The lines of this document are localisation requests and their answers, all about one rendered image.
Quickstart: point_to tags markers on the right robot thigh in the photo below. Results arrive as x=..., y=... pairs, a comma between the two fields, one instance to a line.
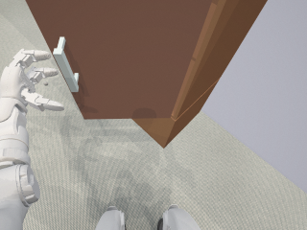
x=178, y=219

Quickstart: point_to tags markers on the left robot hand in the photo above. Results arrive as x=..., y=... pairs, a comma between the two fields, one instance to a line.
x=14, y=81

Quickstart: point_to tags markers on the handle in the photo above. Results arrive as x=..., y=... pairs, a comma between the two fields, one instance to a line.
x=64, y=66

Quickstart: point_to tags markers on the left robot upper arm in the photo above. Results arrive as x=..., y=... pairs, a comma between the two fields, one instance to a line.
x=18, y=191

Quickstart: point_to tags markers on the cupboard door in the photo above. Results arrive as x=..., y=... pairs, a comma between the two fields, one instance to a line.
x=132, y=56

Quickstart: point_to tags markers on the left robot forearm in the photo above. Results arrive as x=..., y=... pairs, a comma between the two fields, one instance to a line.
x=14, y=138

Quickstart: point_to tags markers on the right robot shin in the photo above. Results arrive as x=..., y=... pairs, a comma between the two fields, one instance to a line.
x=173, y=206

